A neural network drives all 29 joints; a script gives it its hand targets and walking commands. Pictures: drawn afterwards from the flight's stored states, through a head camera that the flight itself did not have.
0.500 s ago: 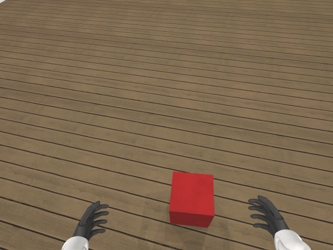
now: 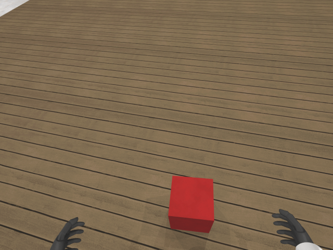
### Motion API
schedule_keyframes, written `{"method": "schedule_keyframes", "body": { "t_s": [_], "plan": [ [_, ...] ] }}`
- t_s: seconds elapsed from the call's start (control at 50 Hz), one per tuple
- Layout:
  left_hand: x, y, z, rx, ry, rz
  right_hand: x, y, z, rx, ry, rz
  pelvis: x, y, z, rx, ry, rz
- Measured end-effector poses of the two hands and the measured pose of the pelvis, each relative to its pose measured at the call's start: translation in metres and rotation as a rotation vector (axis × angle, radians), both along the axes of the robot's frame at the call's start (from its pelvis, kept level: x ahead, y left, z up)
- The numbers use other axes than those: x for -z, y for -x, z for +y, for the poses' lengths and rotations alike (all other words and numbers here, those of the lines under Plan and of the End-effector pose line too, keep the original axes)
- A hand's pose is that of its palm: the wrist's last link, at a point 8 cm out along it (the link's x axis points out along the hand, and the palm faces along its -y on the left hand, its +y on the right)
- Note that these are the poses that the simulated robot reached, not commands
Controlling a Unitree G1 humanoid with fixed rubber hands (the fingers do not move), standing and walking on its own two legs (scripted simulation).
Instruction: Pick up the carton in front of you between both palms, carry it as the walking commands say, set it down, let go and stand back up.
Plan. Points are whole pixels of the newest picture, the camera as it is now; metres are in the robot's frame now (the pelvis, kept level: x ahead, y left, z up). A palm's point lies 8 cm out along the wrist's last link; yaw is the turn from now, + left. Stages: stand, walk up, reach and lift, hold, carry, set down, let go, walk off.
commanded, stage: stand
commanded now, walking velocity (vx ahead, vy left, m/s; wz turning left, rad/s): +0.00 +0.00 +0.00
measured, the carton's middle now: (191, 204) +0.41 -0.06 -0.64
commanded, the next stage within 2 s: none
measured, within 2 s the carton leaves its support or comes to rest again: neither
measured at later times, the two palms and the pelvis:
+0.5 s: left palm out of the picture +0.11 +0.29 -0.08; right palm out of the picture +0.13 -0.30 -0.09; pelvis +0.00 -0.01 +0.01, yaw +1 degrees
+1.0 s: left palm out of the picture +0.08 +0.30 -0.08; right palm out of the picture +0.09 -0.31 -0.09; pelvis -0.01 -0.01 +0.01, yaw +1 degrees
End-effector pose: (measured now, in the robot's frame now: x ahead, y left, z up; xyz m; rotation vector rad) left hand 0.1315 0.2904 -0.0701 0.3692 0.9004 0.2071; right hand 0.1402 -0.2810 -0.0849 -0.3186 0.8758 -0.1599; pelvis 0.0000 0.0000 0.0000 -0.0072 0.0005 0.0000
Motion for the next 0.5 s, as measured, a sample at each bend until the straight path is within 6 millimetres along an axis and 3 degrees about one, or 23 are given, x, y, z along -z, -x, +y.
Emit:
{"method": "schedule_keyframes", "body": {
  "t_s": [0.24, 0.5],
  "plan": [
    [0.006, 0.005, -0.004, -0.032, 0.003, 0.039, 0.006, -0.002, -0.01, -0.017, 0.016, 0.051, -0.002, -0.007, -0.007, -0.015, -0.001, -0.007],
    [0.01, 0.017, -0.001, -0.056, 0.011, 0.073, 0.007, 0.013, -0.018, -0.007, 0.036, 0.096, -0.005, -0.003, -0.009, -0.019, -0.002, -0.023]
  ]
}}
